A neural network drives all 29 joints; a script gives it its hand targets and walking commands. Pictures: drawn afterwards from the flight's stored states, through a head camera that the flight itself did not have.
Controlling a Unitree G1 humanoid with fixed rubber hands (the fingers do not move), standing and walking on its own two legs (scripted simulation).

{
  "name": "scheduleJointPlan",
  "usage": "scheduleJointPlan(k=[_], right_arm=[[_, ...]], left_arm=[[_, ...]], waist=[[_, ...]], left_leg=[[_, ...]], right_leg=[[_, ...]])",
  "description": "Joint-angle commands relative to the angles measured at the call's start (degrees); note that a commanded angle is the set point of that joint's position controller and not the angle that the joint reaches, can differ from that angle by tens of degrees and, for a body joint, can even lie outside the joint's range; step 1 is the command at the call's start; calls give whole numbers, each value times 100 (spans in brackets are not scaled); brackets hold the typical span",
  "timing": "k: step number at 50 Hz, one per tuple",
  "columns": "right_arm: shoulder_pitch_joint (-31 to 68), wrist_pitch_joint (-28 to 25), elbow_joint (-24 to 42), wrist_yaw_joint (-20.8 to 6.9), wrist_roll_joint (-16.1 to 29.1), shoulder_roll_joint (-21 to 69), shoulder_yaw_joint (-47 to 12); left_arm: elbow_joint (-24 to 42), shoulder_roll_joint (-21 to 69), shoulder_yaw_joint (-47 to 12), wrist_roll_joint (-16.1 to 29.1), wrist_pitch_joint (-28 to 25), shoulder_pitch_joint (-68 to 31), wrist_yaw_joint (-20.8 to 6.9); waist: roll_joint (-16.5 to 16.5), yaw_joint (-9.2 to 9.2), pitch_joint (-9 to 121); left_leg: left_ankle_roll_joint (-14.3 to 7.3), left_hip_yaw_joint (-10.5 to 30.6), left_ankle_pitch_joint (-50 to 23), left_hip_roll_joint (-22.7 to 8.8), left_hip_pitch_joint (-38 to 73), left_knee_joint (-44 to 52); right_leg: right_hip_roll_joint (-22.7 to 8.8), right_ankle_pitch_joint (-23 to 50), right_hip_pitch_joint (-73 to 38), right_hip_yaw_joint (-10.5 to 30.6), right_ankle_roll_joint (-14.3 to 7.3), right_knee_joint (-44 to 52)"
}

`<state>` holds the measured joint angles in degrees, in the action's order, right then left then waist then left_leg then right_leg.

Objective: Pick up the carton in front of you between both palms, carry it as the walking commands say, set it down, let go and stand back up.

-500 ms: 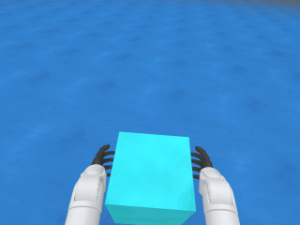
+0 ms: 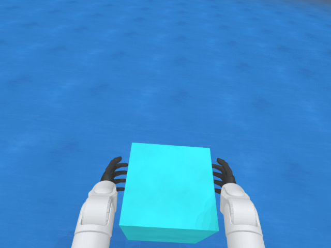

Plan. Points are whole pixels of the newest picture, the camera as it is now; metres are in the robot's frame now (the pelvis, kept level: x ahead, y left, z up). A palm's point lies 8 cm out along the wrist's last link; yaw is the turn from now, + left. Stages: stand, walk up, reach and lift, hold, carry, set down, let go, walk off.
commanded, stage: hold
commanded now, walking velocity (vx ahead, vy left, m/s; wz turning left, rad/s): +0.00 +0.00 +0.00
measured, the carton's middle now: (166, 197) +0.31 -0.01 -0.07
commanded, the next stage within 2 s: set down in 0.70 s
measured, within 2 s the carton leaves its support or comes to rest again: neither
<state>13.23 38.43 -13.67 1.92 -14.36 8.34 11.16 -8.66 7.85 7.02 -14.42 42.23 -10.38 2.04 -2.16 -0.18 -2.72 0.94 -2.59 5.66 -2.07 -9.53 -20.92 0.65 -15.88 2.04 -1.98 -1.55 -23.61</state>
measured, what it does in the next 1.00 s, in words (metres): stands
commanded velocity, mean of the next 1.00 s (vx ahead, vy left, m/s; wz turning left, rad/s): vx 0.00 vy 0.00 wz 0.00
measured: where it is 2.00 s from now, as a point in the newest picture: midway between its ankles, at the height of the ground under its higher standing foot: outside the picture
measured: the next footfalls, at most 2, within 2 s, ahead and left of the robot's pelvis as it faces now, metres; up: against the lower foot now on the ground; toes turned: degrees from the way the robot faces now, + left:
none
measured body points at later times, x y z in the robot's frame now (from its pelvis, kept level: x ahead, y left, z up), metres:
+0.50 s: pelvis -0.02 +0.04 +0.00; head -0.06 +0.07 +0.45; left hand +0.29 +0.17 +0.03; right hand +0.28 -0.13 +0.04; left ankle +0.07 +0.13 -0.74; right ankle -0.03 -0.10 -0.74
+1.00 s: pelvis -0.01 +0.04 -0.01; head -0.01 +0.07 +0.44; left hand +0.33 +0.17 +0.00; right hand +0.32 -0.12 +0.02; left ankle +0.07 +0.13 -0.74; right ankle -0.03 -0.10 -0.74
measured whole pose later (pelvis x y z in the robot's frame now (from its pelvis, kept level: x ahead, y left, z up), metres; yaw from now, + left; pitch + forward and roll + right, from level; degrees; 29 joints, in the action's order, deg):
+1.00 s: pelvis -0.01 +0.04 -0.01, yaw -4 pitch -6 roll +0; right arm 28.0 31.0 -28.8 0.2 -24.3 13.2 27.6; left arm -26.7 11.2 23.9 -24.5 34.1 -27.1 -1.6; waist -3.9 1.3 -5.4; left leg -2.6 -5.3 9.2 0.2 -13.2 -27.8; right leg -0.7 -18.0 7.1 3.9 0.7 -30.5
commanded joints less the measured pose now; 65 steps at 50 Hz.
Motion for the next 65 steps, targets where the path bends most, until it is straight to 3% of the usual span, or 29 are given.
scheduleJointPlan(k=[1,4,9,16,27,38,43,47,51,55,61,65], right_arm=[[2425,-197,239,-1451,1404,5291,-3027],[2567,-212,127,-1513,1365,5259,-2972],[2605,-258,-71,-1537,1229,5277,-2773],[2768,-308,-286,-1615,1191,5394,-2622],[2947,-288,-464,-1729,1100,5376,-2335],[3037,-232,-482,-1747,965,5305,-2145],[3542,-414,-1025,-1706,655,5320,-1658],[4084,-774,-1813,-1516,170,5209,-820],[4086,-1249,-2191,-1157,-370,4729,23],[3789,-1904,-2254,-915,-560,4272,318],[4232,-2930,-1942,-762,-85,4768,-686],[4756,-3360,-1647,-607,404,5150,-1702]], left_arm=[[507,5168,-2819,1265,-421,-2550,-1266],[315,5209,-2686,1184,-426,-2576,-1279],[205,5318,-2729,1251,-417,-2847,-1402],[88,5452,-2746,1297,-390,-3142,-1532],[-218,5536,-2554,1229,-304,-3282,-1581],[-366,5518,-2405,1211,-295,-3413,-1549],[-994,5292,-1795,901,-525,-3918,-1607],[-1827,4700,-823,337,-928,-4530,-1649],[-2342,3852,88,-358,-1484,-4598,-1584],[-2615,3179,307,-579,-2140,-4337,-1551],[-2730,3517,-645,-66,-3189,-4820,-1619],[-2436,3830,-1501,327,-3600,-5411,-1576]], waist=[[62,178,1496],[54,194,1256],[32,36,1131],[79,-23,1171],[279,19,1174],[317,29,1193],[167,90,960],[44,152,773],[97,212,756],[144,169,1279],[161,120,3196],[349,239,5163]], left_leg=[[-208,652,-1049,773,2036,-213],[-224,632,-688,743,2160,-198],[-160,620,-329,694,2372,-196],[-108,681,176,616,2636,-118],[-72,963,661,398,2619,149],[-83,1002,371,279,2593,250],[-127,893,673,361,2378,53],[-202,816,793,447,1905,-374],[-314,681,421,546,960,-870],[-351,574,-375,650,187,-1526],[-362,675,-1641,743,-305,-2707],[-310,790,-2778,751,-128,-3589]], right_leg=[[197,1670,1076,933,72,602],[159,1095,1452,946,10,721],[139,395,1831,948,-132,873],[183,-221,2165,902,-282,879],[266,-250,2004,893,-304,709],[313,7,1703,898,-212,670],[290,-316,2006,858,-203,537],[310,-509,2514,845,-182,249],[456,-304,2923,790,-61,-222],[587,130,3579,663,61,-755],[767,830,4566,597,301,-1779],[885,1237,5500,558,420,-2559]])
